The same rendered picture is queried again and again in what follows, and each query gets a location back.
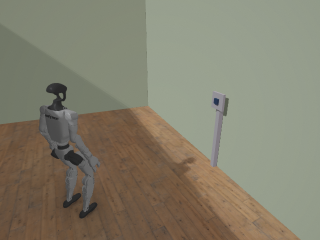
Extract robot right hand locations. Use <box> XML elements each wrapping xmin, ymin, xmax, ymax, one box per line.
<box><xmin>88</xmin><ymin>156</ymin><xmax>101</xmax><ymax>173</ymax></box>

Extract right robot upper arm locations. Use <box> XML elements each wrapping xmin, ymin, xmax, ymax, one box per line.
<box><xmin>64</xmin><ymin>110</ymin><xmax>79</xmax><ymax>143</ymax></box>

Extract robot right forearm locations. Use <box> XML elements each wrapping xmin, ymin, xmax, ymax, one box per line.
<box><xmin>74</xmin><ymin>135</ymin><xmax>93</xmax><ymax>160</ymax></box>

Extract button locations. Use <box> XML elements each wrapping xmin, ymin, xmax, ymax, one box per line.
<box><xmin>213</xmin><ymin>98</ymin><xmax>219</xmax><ymax>105</ymax></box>

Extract panel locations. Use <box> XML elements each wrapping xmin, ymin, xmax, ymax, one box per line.
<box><xmin>210</xmin><ymin>91</ymin><xmax>226</xmax><ymax>167</ymax></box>

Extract left robot upper arm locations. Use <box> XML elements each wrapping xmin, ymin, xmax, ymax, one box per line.
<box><xmin>38</xmin><ymin>105</ymin><xmax>50</xmax><ymax>133</ymax></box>

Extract robot left forearm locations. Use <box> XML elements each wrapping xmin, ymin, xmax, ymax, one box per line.
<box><xmin>39</xmin><ymin>131</ymin><xmax>55</xmax><ymax>145</ymax></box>

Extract right robot shin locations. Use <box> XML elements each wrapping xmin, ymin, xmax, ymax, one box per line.
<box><xmin>82</xmin><ymin>177</ymin><xmax>95</xmax><ymax>212</ymax></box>

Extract robot left hand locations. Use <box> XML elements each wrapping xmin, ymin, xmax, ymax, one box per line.
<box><xmin>49</xmin><ymin>142</ymin><xmax>58</xmax><ymax>151</ymax></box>

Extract robot right thigh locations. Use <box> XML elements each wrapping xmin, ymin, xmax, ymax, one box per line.
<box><xmin>67</xmin><ymin>151</ymin><xmax>94</xmax><ymax>186</ymax></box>

